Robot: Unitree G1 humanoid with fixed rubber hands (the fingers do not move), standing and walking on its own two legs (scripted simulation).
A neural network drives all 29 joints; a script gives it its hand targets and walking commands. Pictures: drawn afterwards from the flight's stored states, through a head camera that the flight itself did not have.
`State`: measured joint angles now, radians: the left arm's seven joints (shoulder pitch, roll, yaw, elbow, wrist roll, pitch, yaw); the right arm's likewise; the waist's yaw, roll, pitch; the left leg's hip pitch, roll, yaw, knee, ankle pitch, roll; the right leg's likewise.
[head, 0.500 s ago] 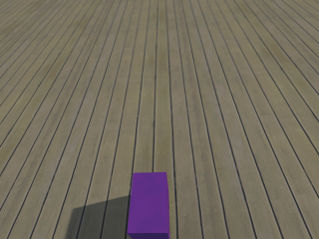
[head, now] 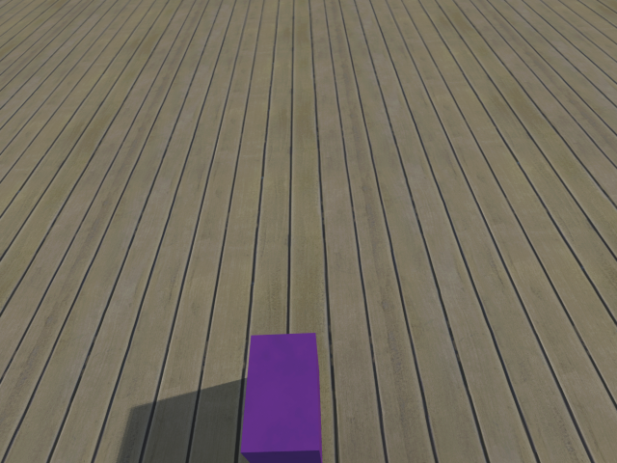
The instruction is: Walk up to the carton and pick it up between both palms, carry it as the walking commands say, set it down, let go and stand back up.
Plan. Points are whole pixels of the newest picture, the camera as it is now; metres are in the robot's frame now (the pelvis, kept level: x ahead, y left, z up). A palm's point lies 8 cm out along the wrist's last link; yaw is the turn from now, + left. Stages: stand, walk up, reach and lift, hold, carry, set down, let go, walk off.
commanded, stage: walk up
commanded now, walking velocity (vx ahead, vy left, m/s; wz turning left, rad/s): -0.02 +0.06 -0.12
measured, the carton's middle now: (287, 404) +0.38 +0.12 -0.63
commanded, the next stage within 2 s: stand in 0.10 s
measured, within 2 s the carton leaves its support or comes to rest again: neither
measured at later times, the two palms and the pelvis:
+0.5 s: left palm out of the picture -0.01 +0.22 -0.14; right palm out of the picture -0.01 -0.22 -0.15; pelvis +0.00 +0.01 +0.00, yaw +0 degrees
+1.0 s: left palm out of the picture +0.15 +0.25 -0.15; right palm out of the picture +0.13 -0.18 -0.16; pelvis -0.01 +0.02 -0.03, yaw +0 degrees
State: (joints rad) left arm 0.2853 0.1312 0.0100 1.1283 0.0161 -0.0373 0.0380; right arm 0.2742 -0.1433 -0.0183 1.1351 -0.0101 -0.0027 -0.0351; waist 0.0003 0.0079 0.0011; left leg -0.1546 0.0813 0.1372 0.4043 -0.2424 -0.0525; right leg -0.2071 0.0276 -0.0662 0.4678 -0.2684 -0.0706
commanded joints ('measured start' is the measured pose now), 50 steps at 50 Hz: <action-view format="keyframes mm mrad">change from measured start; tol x16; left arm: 1 55 101 9 -54 4 -6 0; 28 68 111 16 -56 5 -19 -2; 30 -633 212 -49 -645 -80 67 8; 31 -651 209 -54 -656 -107 143 11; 39 -131 245 -13 -447 -99 611 -51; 50 -379 215 127 -635 19 316 -109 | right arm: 1 54 -108 -20 -48 1 7 -4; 28 57 -110 -17 -38 -3 -20 6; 30 -644 -200 14 -620 81 69 6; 41 29 -47 51 -459 135 598 -62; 50 -290 -2 -48 -667 -10 305 -29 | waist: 1 3 18 60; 28 6 -37 61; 50 -1 -40 -455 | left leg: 1 -41 62 -68 -12 67 51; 27 10 91 -92 -68 72 53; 30 -276 -36 -106 209 -336 110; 41 -422 -133 -187 209 230 132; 50 -616 -130 -190 344 289 89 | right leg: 1 -64 -192 159 -98 255 0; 28 -71 -161 135 -127 113 16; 29 -312 -89 65 -16 -320 48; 31 -310 -102 101 20 -396 38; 36 -205 -144 166 81 -55 4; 41 19 -107 192 154 622 47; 50 -161 -51 124 323 638 64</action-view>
